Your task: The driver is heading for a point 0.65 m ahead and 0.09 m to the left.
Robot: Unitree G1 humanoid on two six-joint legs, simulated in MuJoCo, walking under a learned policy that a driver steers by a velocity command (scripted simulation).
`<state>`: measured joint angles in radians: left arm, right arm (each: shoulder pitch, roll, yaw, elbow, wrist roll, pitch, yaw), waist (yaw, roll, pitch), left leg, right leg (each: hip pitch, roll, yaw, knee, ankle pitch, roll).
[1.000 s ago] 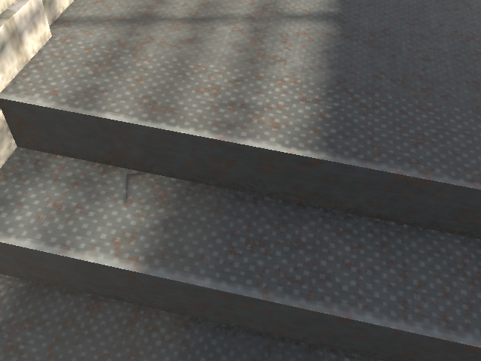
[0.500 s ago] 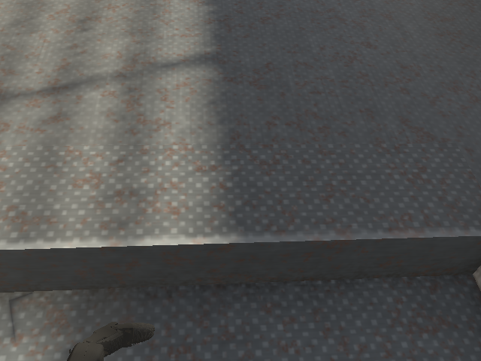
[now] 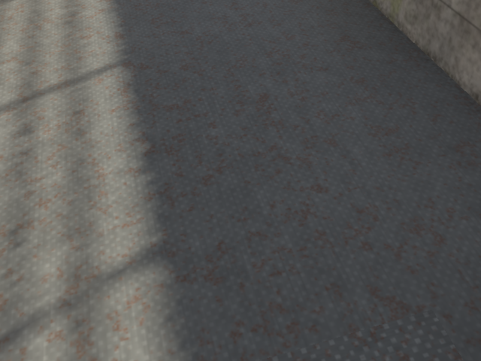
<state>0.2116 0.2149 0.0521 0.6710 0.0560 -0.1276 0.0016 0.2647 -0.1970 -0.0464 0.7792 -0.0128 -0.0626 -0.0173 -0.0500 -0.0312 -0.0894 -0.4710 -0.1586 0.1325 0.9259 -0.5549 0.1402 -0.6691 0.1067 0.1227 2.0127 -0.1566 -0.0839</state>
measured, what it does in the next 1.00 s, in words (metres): climbs, turning left: right foot 0.16 m higher, then left foot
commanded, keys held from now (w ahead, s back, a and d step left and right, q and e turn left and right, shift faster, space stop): w+q+shift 0.44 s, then shift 0.56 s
